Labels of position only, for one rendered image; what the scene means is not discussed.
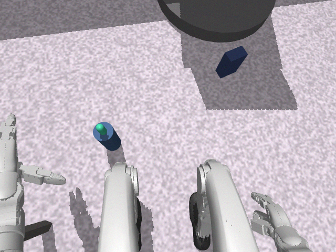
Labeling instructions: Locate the left robot arm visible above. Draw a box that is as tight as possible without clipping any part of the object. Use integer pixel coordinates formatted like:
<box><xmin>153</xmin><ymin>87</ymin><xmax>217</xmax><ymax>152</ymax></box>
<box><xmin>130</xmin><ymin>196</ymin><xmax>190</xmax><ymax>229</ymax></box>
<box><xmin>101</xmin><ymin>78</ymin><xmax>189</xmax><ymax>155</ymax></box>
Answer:
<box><xmin>0</xmin><ymin>172</ymin><xmax>25</xmax><ymax>252</ymax></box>

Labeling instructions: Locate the right robot hand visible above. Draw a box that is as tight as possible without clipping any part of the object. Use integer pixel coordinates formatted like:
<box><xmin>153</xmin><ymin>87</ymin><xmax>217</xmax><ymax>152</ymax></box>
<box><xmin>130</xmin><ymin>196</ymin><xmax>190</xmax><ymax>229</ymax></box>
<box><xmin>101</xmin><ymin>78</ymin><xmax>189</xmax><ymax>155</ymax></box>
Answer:
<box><xmin>250</xmin><ymin>192</ymin><xmax>292</xmax><ymax>240</ymax></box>

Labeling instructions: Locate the left robot hand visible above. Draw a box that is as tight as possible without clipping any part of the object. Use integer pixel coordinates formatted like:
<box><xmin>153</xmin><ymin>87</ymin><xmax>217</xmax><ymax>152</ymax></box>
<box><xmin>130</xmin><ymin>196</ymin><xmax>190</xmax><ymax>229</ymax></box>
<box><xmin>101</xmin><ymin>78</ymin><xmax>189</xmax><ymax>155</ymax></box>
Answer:
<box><xmin>0</xmin><ymin>113</ymin><xmax>66</xmax><ymax>185</ymax></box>

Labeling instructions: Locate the right robot arm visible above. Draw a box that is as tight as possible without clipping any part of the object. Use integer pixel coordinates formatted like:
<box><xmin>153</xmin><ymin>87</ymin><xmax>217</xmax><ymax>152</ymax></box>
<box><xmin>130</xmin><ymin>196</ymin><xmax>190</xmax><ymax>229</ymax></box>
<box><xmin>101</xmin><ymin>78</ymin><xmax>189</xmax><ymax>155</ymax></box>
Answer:
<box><xmin>274</xmin><ymin>226</ymin><xmax>313</xmax><ymax>252</ymax></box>

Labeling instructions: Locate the right robot foot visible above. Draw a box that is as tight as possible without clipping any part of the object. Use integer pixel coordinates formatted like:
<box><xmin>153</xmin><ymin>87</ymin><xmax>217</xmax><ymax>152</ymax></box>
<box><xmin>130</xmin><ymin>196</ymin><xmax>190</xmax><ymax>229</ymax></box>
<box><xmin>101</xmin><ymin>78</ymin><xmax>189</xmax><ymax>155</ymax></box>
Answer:
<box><xmin>189</xmin><ymin>192</ymin><xmax>211</xmax><ymax>250</ymax></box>

